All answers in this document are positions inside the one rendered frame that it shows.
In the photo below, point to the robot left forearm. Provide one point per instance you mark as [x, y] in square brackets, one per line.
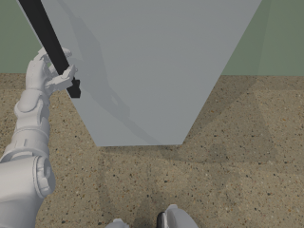
[32, 129]

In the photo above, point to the handle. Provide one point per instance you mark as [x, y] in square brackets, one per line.
[38, 18]

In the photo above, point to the robot left shin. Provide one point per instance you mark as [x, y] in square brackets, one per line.
[117, 219]

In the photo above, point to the robot left hand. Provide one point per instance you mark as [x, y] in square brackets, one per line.
[41, 77]

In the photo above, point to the fridge door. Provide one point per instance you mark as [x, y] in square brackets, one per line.
[146, 67]

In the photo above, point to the robot left upper arm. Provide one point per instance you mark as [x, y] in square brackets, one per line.
[24, 184]

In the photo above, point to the robot shin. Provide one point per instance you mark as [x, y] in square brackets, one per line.
[171, 206]
[117, 219]

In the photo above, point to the robot right shin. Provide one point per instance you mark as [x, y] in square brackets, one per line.
[171, 206]

